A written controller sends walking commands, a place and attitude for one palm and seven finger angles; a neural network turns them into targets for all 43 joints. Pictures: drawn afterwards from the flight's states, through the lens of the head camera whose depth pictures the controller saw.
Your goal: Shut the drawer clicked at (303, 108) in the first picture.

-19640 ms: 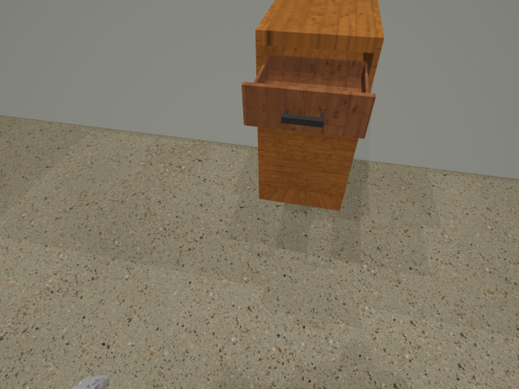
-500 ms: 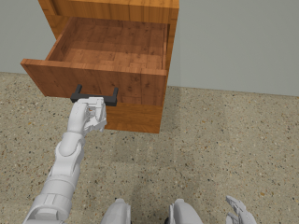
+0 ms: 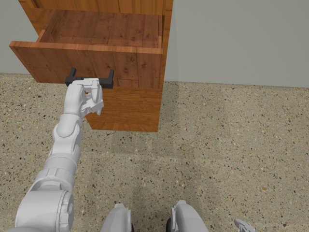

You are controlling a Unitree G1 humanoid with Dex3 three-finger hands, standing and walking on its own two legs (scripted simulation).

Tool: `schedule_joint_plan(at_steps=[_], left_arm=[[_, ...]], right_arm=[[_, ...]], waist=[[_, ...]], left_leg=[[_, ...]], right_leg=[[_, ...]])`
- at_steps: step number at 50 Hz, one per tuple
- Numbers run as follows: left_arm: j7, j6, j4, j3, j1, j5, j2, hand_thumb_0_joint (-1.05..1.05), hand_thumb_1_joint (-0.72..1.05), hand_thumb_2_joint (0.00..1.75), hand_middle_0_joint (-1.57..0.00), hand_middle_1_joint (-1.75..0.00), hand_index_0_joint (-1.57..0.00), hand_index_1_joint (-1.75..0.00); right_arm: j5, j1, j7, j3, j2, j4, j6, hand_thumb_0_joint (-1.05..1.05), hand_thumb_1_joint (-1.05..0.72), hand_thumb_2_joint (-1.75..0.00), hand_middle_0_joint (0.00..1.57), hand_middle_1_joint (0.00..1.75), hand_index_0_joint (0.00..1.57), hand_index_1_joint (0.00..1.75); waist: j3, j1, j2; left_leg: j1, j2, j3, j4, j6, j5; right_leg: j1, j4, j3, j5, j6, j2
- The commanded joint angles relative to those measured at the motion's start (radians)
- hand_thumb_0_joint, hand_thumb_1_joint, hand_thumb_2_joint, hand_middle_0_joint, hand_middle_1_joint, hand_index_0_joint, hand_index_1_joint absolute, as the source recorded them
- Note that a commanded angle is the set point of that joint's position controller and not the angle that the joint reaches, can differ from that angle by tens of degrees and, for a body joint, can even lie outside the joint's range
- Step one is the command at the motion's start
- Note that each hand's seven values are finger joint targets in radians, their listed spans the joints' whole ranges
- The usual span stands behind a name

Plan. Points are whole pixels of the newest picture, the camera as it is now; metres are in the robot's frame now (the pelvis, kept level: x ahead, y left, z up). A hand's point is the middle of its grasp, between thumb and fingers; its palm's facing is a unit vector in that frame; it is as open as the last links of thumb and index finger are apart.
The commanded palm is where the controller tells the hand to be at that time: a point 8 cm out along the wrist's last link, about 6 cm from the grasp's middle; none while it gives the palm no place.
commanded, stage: push the drawer shut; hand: left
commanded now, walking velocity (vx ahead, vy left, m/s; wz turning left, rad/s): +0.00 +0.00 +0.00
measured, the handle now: (91, 77) +0.52 +0.16 +0.05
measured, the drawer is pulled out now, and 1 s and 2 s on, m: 0.16 0.05 0.00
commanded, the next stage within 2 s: pull the fist back off the drawer in 1.66 s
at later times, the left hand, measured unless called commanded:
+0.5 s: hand (101, 84) +0.50 +0.13 +0.05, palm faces -0.10 -0.99 -0.05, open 3.0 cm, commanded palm +0.49 +0.18 +0.05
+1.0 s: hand (105, 68) +0.55 +0.12 +0.05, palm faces -0.09 -0.99 -0.05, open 3.2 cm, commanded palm +0.56 +0.17 +0.05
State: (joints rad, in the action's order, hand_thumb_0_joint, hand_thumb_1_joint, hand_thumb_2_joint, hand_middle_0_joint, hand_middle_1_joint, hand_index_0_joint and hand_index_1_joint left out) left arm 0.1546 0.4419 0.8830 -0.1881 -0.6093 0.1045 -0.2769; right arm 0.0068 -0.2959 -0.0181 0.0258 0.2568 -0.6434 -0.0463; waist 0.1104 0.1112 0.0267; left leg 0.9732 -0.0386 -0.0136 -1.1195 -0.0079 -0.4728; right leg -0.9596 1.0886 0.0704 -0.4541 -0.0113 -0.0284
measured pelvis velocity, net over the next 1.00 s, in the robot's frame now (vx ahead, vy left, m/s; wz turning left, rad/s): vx -0.01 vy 0.01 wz -0.03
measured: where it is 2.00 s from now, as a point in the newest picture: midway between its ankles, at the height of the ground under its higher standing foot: outside the picture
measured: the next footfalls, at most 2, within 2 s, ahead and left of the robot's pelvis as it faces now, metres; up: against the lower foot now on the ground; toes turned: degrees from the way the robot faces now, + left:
none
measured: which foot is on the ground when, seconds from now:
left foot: down 0.00-1.00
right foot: down 0.00-1.00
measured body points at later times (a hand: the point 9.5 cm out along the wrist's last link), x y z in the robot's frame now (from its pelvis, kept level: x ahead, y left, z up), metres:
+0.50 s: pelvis +0.00 +0.00 -0.01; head +0.13 +0.01 +0.42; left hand +0.50 +0.18 +0.05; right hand +0.03 -0.26 -0.13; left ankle +0.03 +0.11 -0.65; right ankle +0.04 -0.12 -0.65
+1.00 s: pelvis -0.01 +0.01 -0.02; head +0.15 +0.03 +0.40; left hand +0.55 +0.18 +0.06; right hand -0.03 -0.25 -0.13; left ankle +0.03 +0.12 -0.65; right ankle +0.04 -0.12 -0.65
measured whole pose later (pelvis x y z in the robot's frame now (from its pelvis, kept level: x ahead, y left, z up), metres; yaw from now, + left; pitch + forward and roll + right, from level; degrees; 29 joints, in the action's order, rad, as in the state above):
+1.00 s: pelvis -0.01 +0.01 -0.02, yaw -2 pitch +26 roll -4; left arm 0.13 0.40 1.26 -0.33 -1.10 -0.01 -0.48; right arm -0.05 -0.37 0.01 0.06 0.27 -0.65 0.00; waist 0.11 0.24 0.04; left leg 1.20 -0.06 0.00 -1.23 -0.02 -0.49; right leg -1.17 1.16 0.08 -0.44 0.00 -0.01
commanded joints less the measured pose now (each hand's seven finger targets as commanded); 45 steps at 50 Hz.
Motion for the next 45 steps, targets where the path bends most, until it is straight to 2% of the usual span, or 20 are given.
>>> schedule_joint_plan(at_steps=[1, 2, 4, 6, 8, 16, 18, 20, 23, 24, 27, 28, 29, 30, 31, 34, 35, 37, 43, 45], left_arm=[[-0.013, 0.069, -0.178, -0.061, -0.529, 0.025, -0.187, 0.0, 0.9, 0.9, -1.4, -1.6, -1.4, -1.6], [-0.013, 0.07, -0.16, -0.076, -0.558, 0.028, -0.202, 0.0, 0.9, 0.9, -1.4, -1.6, -1.4, -1.6], [-0.008, 0.077, -0.153, -0.104, -0.578, 0.023, -0.24, 0.0, 0.9, 0.9, -1.4, -1.6, -1.4, -1.6], [-0.001, 0.079, -0.131, -0.09, -0.592, 0.022, -0.225, 0.0, 0.9, 0.9, -1.4, -1.6, -1.4, -1.6], [0.003, 0.078, -0.114, -0.068, -0.631, 0.024, -0.201, 0.0, 0.9, 0.9, -1.4, -1.6, -1.4, -1.6], [-0.001, 0.079, -0.069, -0.126, -0.725, 0.01, -0.279, 0.0, 0.9, 0.9, -1.4, -1.6, -1.4, -1.6], [-0.001, 0.075, -0.032, -0.141, -0.738, 0.005, -0.302, 0.0, 0.9, 0.9, -1.4, -1.6, -1.4, -1.6], [-0.001, 0.069, -0.008, -0.151, -0.766, 0.0, -0.32, 0.0, 0.9, 0.9, -1.4, -1.6, -1.4, -1.6], [0.001, 0.073, -0.01, -0.167, -0.795, -0.007, -0.348, 0.0, 0.9, 0.9, -1.4, -1.6, -1.4, -1.6], [0.002, 0.069, 0.004, -0.159, -0.802, -0.01, -0.341, 0.0, 0.9, 0.9, -1.4, -1.6, -1.4, -1.6], [0.001, 0.063, 0.023, -0.156, -0.845, -0.014, -0.342, 0.0, 0.9, 0.9, -1.4, -1.6, -1.4, -1.6], [-0.002, 0.067, 0.012, -0.175, -0.862, -0.016, -0.368, 0.0, 0.9, 0.9, -1.4, -1.6, -1.4, -1.6], [-0.002, 0.07, -0.007, -0.16, -0.886, -0.02, -0.357, 0.0, 0.9, 0.9, -1.4, -1.6, -1.4, -1.6], [-0.005, 0.069, 0.011, -0.174, -0.875, -0.025, -0.371, 0.0, 0.9, 0.9, -1.4, -1.6, -1.4, -1.6], [-0.005, 0.066, 0.01, -0.143, -0.896, -0.026, -0.336, 0.0, 0.9, 0.9, -1.4, -1.6, -1.4, -1.6], [-0.017, 0.055, 0.047, -0.169, -0.92, -0.037, -0.374, 0.0, 0.9, 0.9, -1.4, -1.6, -1.4, -1.6], [-0.02, 0.057, 0.029, -0.157, -0.959, -0.041, -0.371, 0.0, 0.9, 0.9, -1.4, -1.6, -1.4, -1.6], [-0.027, 0.049, 0.06, -0.155, -0.974, -0.05, -0.372, 0.0, 0.9, 0.9, -1.4, -1.6, -1.4, -1.6], [-0.047, 0.047, 0.071, -0.156, -1.06, -0.072, -0.393, 0.0, 0.9, 0.9, -1.4, -1.6, -1.4, -1.6], [-0.052, 0.039, 0.1, -0.16, -1.068, -0.08, -0.406, 0.0, 0.9, 0.9, -1.4, -1.6, -1.4, -1.6]], right_arm=[[0.001, -0.083, -0.005, -0.054, 0.147, 0.083, -0.021, 0.0, -0.9, -0.9, 0.2, 0.3, 0.2, 0.3], [-0.001, -0.09, -0.005, -0.054, 0.15, 0.077, -0.019, 0.0, -0.9, -0.9, 0.2, 0.3, 0.2, 0.3], [-0.004, -0.101, -0.006, -0.053, 0.153, 0.077, -0.017, 0.0, -0.9, -0.9, 0.2, 0.3, 0.2, 0.3], [-0.003, -0.104, -0.004, -0.053, 0.152, 0.077, -0.012, 0.0, -0.9, -0.9, 0.2, 0.3, 0.2, 0.3], [-0.005, -0.115, -0.003, -0.053, 0.152, 0.073, -0.012, 0.0, -0.9, -0.9, 0.2, 0.3, 0.2, 0.3], [-0.015, -0.149, 0.003, -0.054, 0.163, 0.06, 0.005, 0.0, -0.9, -0.9, 0.2, 0.3, 0.2, 0.3], [-0.017, -0.159, 0.005, -0.052, 0.165, 0.06, 0.008, 0.0, -0.9, -0.9, 0.2, 0.3, 0.2, 0.3], [-0.017, -0.158, 0.005, -0.05, 0.168, 0.057, 0.011, 0.0, -0.9, -0.9, 0.2, 0.3, 0.2, 0.3], [-0.022, -0.172, 0.006, -0.049, 0.172, 0.062, 0.014, 0.0, -0.9, -0.9, 0.2, 0.3, 0.2, 0.3], [-0.022, -0.172, 0.007, -0.047, 0.169, 0.061, 0.015, 0.0, -0.9, -0.9, 0.2, 0.3, 0.2, 0.3], [-0.025, -0.183, 0.01, -0.046, 0.171, 0.056, 0.019, 0.0, -0.9, -0.9, 0.2, 0.3, 0.2, 0.3], [-0.029, -0.19, 0.009, -0.046, 0.176, 0.057, 0.018, 0.0, -0.9, -0.9, 0.2, 0.3, 0.2, 0.3], [-0.03, -0.193, 0.011, -0.046, 0.176, 0.057, 0.018, 0.0, -0.9, -0.9, 0.2, 0.3, 0.2, 0.3], [-0.032, -0.199, 0.011, -0.047, 0.178, 0.056, 0.021, 0.0, -0.9, -0.9, 0.2, 0.3, 0.2, 0.3], [-0.034, -0.198, 0.014, -0.046, 0.175, 0.055, 0.021, 0.0, -0.9, -0.9, 0.2, 0.3, 0.2, 0.3], [-0.037, -0.22, 0.015, -0.046, 0.187, 0.044, 0.029, 0.0, -0.9, -0.9, 0.2, 0.3, 0.2, 0.3], [-0.039, -0.217, 0.015, -0.044, 0.184, 0.044, 0.028, 0.0, -0.9, -0.9, 0.2, 0.3, 0.2, 0.3], [-0.041, -0.225, 0.017, -0.043, 0.186, 0.039, 0.03, 0.0, -0.9, -0.9, 0.2, 0.3, 0.2, 0.3], [-0.054, -0.252, 0.019, -0.039, 0.193, 0.03, 0.03, 0.0, -0.9, -0.9, 0.2, 0.3, 0.2, 0.3], [-0.053, -0.256, 0.021, -0.037, 0.197, 0.03, 0.034, 0.0, -0.9, -0.9, 0.2, 0.3, 0.2, 0.3]], waist=[[0.403, 0.051, 0.029], [0.397, 0.057, 0.003], [0.431, 0.053, 0.022], [0.435, 0.055, 0.045], [0.435, 0.075, 0.038], [0.494, 0.086, 0.041], [0.472, 0.091, 0.031], [0.445, 0.1, 0.038], [0.483, 0.101, 0.059], [0.479, 0.104, 0.088], [0.472, 0.121, 0.072], [0.485, 0.118, 0.083], [0.519, 0.124, 0.111], [0.523, 0.112, 0.119], [0.519, 0.127, 0.134], [0.497, 0.142, 0.1], [0.513, 0.143, 0.132], [0.492, 0.154, 0.121], [0.522, 0.175, 0.154], [0.515, 0.186, 0.134]], left_leg=[[-0.221, 0.036, 0.032, 0.144, -0.016, 0.148], [-0.205, 0.035, 0.035, 0.14, -0.018, 0.131], [-0.207, 0.035, 0.035, 0.132, -0.019, 0.15], [-0.224, 0.034, 0.036, 0.132, -0.016, 0.165], [-0.239, 0.03, 0.043, 0.124, -0.02, 0.172], [-0.215, 0.03, 0.045, 0.098, -0.022, 0.199], [-0.193, 0.029, 0.048, 0.095, -0.025, 0.185], [-0.165, 0.029, 0.045, 0.092, -0.025, 0.152], [-0.188, 0.026, 0.052, 0.087, -0.026, 0.176], [-0.187, 0.027, 0.051, 0.086, -0.024, 0.176], [-0.169, 0.024, 0.053, 0.078, -0.026, 0.156], [-0.183, 0.022, 0.06, 0.077, -0.027, 0.17], [-0.212, 0.022, 0.063, 0.076, -0.025, 0.184], [-0.223, 0.021, 0.069, 0.079, -0.021, 0.192], [-0.232, 0.021, 0.07, 0.078, -0.02, 0.193], [-0.226, 0.015, 0.079, 0.073, -0.023, 0.195], [-0.217, 0.018, 0.077, 0.067, -0.023, 0.186], [-0.203, 0.017, 0.08, 0.068, -0.024, 0.159], [-0.229, 0.014, 0.1, 0.061, -0.024, 0.171], [-0.211, 0.012, 0.101, 0.056, -0.025, 0.161]], right_leg=[[0.192, -0.167, -0.057, 0.145, -0.004, 0.035], [0.188, -0.169, -0.057, 0.127, -0.002, 0.035], [0.197, -0.158, -0.061, 0.144, -0.003, 0.038], [0.179, -0.154, -0.056, 0.154, -0.006, 0.038], [0.144, -0.147, -0.051, 0.155, -0.004, 0.043], [0.156, -0.134, -0.057, 0.18, -0.001, 0.045], [0.144, -0.132, -0.056, 0.164, -0.003, 0.05], [0.131, -0.141, -0.061, 0.133, -0.001, 0.049], [0.119, -0.128, -0.056, 0.144, -0.005, 0.052], [0.107, -0.127, -0.056, 0.142, -0.004, 0.052], [0.093, -0.13, -0.056, 0.122, -0.002, 0.054], [0.082, -0.118, -0.05, 0.128, -0.005, 0.056], [0.073, -0.117, -0.049, 0.134, -0.004, 0.055], [0.066, -0.114, -0.044, 0.133, -0.007, 0.055], [0.048, -0.114, -0.042, 0.132, -0.006, 0.055], [0.022, -0.114, -0.034, 0.128, -0.005, 0.059], [0.022, -0.11, -0.04, 0.122, -0.004, 0.058], [0.003, -0.114, -0.037, 0.101, -0.004, 0.059], [-0.04, -0.097, -0.027, 0.1, -0.008, 0.061], [-0.047, -0.101, -0.028, 0.093, -0.005, 0.061]])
